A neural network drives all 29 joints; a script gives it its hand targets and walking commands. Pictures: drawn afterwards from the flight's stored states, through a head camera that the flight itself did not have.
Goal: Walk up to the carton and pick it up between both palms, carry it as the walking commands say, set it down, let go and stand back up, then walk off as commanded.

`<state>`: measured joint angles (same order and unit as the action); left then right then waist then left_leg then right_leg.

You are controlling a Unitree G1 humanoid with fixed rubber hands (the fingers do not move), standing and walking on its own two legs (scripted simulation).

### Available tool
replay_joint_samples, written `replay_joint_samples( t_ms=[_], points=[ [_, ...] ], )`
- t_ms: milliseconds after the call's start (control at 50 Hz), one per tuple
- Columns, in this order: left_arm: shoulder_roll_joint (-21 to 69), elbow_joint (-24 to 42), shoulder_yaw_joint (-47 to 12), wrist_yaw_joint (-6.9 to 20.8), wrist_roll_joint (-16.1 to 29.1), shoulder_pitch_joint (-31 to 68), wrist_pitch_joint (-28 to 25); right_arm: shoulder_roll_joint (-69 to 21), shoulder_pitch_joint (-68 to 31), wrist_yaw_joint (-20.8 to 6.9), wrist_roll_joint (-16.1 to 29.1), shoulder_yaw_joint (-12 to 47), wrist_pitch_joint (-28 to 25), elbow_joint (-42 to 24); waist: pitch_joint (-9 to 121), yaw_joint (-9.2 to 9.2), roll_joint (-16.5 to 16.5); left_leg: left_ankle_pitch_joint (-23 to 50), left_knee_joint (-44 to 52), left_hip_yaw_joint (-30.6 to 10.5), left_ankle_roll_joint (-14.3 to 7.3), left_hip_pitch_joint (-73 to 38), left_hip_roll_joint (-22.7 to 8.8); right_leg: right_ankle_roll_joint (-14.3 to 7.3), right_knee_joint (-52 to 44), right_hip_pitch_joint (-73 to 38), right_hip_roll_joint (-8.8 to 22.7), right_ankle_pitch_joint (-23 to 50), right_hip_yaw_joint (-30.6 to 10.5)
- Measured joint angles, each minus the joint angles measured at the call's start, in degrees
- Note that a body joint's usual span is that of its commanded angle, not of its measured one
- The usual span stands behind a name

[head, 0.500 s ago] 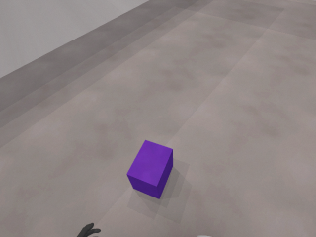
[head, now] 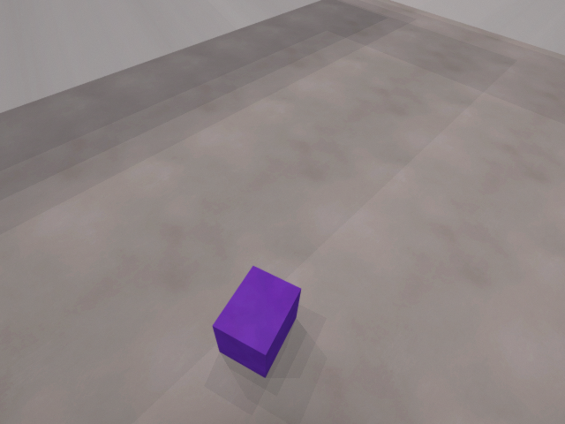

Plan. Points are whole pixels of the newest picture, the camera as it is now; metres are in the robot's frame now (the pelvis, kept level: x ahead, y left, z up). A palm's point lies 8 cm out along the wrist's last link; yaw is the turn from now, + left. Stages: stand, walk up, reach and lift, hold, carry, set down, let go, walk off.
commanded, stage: walk up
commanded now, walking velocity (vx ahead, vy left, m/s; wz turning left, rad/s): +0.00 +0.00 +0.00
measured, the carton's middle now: (259, 321) +0.53 +0.09 -0.66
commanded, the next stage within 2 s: none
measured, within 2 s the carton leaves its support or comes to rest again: neither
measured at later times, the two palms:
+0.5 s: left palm out of the picture -0.04 +0.25 -0.14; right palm out of the picture +0.00 -0.19 -0.14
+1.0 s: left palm out of the picture -0.03 +0.34 -0.12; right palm out of the picture +0.07 -0.19 -0.13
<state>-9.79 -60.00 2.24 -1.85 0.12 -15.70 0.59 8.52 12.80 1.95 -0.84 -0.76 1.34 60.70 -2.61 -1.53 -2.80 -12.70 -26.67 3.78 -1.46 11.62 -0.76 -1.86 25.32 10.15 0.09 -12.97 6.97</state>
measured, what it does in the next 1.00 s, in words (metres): lifts its left foot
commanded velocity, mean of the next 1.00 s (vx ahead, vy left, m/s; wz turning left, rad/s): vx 0.03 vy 0.08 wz -0.13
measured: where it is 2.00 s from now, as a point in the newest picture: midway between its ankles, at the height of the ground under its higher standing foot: outside the picture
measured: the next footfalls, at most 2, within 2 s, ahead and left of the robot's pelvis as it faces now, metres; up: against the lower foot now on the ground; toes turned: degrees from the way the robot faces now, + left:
left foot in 1.14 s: +0.17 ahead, +0.30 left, +0.00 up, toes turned -11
right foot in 1.44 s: +0.12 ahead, +0.14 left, +0.00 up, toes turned -23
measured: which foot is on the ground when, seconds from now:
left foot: down 0.00-0.80, up 0.82-1.00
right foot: down 0.00-1.00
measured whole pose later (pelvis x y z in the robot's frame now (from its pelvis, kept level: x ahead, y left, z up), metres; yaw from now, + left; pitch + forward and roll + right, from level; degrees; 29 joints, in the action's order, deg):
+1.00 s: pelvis +0.03 +0.08 +0.00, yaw -8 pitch +2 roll +1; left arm -11.2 -65.4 4.8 -4.3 -2.6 -23.7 0.6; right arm 13.9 9.4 -1.1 -2.1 -3.7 2.2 55.3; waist -2.5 -2.4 0.1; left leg -15.6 -50.1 -0.5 2.6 27.0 -3.4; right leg 3.9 21.6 13.5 4.9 -10.6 -4.0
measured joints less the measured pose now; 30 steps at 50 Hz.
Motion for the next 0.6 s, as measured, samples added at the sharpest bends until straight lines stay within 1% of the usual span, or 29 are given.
replay_joint_samples(
  t_ms=[80, 260, 480, 600],
  points=[
    [0.8, -0.5, -0.2, 0.1, -0.3, 0.9, 0.0, 0.5, 1.0, 0.1, 0.2, 0.3, -0.5, 0.9, 1.2, -0.05, -0.3, 1.1, 2.8, 0.6, -0.7, -1.7, 0.7, 0.8, -3.1, -1.7, 0.5, 1.8, -0.6],
    [1.7, -2.9, -0.3, 0.0, -1.0, -0.7, -0.2, -0.3, 1.5, -0.2, 0.1, 1.0, -1.2, 2.4, 1.2, 1.16, 2.2, 2.6, 5.2, 1.1, -2.1, -2.5, 2.3, 2.3, -4.6, -2.1, 1.9, 3.0, -1.0],
    [1.8, -5.0, -0.1, 0.0, -1.0, -3.5, -0.2, -0.5, 3.1, -0.2, 0.0, 0.8, -1.5, 3.6, 0.8, 1.22, 2.4, 2.7, 5.3, 1.0, -2.4, -1.8, 3.0, 2.7, -3.9, -1.2, 2.6, 2.6, -0.9],
    [2.8, -5.4, -0.2, -0.2, -0.9, -4.4, -0.8, 0.0, 3.3, 0.0, 0.2, 0.6, -1.7, 3.7, 1.1, 0.86, 2.6, 2.2, 5.1, 1.0, -2.4, -2.1, 2.7, 2.7, -4.4, -1.7, 2.4, 2.5, -1.0]
  ],
)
